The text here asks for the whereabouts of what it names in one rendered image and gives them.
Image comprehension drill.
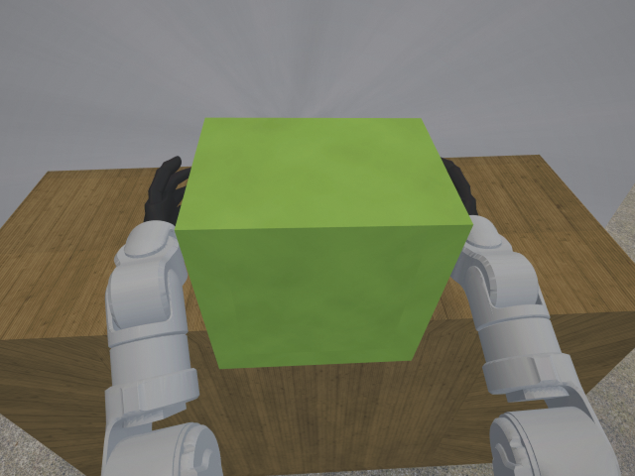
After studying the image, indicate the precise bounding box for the left robot forearm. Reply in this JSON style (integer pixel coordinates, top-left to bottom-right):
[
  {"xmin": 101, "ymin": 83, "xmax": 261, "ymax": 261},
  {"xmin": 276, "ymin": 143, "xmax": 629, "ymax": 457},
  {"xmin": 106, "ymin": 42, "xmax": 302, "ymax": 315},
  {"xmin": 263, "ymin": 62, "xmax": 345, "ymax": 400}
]
[{"xmin": 101, "ymin": 220, "xmax": 199, "ymax": 476}]

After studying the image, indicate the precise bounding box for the pedestal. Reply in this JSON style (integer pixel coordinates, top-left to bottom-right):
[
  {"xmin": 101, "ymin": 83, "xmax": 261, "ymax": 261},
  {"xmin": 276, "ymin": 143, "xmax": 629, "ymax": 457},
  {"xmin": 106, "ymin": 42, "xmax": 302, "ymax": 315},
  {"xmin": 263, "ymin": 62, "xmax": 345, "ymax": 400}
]
[{"xmin": 0, "ymin": 155, "xmax": 635, "ymax": 476}]

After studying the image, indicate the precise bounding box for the right robot upper arm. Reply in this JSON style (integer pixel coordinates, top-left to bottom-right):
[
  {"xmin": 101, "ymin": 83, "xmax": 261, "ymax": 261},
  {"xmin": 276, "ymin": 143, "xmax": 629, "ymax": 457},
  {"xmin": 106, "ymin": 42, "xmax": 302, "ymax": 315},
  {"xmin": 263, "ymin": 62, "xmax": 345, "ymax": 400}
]
[{"xmin": 489, "ymin": 407, "xmax": 619, "ymax": 476}]

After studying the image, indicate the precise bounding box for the robot left hand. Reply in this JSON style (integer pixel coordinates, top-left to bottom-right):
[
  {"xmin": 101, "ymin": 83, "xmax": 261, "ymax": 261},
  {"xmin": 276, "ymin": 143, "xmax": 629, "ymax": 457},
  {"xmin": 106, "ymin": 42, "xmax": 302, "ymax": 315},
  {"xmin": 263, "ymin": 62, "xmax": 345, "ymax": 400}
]
[{"xmin": 144, "ymin": 156, "xmax": 191, "ymax": 227}]

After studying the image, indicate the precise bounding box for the carton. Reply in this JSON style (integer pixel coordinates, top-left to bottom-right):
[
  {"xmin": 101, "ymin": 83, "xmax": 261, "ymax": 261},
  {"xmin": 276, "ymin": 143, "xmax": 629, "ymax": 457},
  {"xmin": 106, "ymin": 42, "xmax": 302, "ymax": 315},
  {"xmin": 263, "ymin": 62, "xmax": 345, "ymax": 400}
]
[{"xmin": 175, "ymin": 118, "xmax": 473, "ymax": 369}]

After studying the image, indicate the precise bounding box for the right robot forearm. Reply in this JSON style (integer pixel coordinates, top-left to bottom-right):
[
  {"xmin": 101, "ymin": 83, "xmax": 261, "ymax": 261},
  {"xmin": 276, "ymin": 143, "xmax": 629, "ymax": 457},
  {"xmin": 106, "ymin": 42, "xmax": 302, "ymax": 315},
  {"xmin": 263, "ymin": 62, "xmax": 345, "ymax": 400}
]
[{"xmin": 450, "ymin": 215, "xmax": 621, "ymax": 476}]

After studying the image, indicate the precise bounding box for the robot right hand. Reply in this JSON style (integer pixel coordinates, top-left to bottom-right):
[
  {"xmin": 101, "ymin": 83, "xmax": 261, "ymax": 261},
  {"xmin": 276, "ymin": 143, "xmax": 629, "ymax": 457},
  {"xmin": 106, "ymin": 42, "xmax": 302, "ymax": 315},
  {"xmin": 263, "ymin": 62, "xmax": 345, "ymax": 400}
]
[{"xmin": 441, "ymin": 157, "xmax": 479, "ymax": 216}]

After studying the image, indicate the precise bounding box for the left robot upper arm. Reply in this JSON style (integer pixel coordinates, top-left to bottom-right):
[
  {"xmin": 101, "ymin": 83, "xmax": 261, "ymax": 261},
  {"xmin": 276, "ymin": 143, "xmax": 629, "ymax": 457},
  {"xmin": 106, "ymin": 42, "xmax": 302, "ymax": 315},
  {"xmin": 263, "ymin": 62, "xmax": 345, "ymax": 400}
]
[{"xmin": 103, "ymin": 422, "xmax": 223, "ymax": 476}]

